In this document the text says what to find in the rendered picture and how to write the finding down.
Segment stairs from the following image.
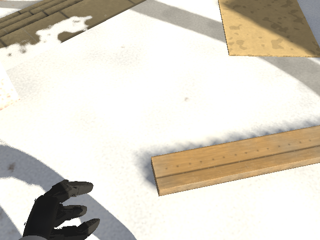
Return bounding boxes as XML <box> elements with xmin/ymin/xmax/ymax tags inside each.
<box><xmin>0</xmin><ymin>0</ymin><xmax>83</xmax><ymax>38</ymax></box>

